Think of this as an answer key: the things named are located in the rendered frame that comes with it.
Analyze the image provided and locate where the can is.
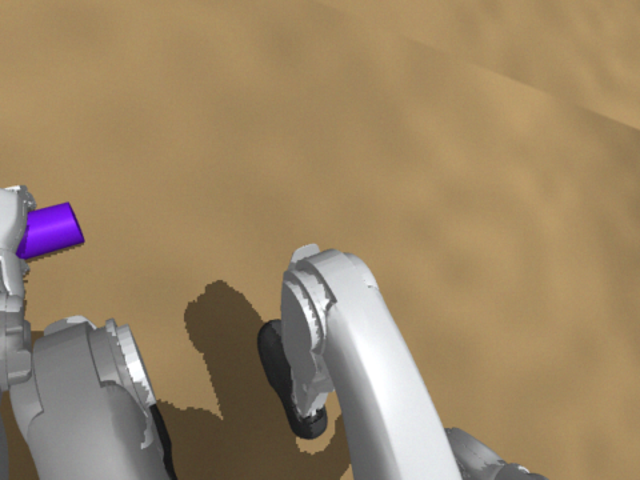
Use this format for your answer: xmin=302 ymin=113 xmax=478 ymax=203
xmin=16 ymin=202 xmax=85 ymax=260

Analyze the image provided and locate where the right robot hand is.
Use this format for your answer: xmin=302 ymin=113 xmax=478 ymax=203
xmin=444 ymin=428 xmax=508 ymax=480

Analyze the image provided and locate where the left robot foot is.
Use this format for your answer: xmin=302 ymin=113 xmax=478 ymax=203
xmin=149 ymin=404 xmax=178 ymax=480

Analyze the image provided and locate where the left robot hand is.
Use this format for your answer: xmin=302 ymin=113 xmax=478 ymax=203
xmin=0 ymin=185 xmax=37 ymax=275

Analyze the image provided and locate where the right robot foot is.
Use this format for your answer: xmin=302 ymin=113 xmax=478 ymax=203
xmin=257 ymin=319 xmax=328 ymax=440

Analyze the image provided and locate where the left robot arm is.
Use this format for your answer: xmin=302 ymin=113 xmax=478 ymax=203
xmin=0 ymin=249 xmax=32 ymax=480

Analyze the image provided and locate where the right robot arm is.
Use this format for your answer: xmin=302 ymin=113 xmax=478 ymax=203
xmin=494 ymin=463 xmax=549 ymax=480

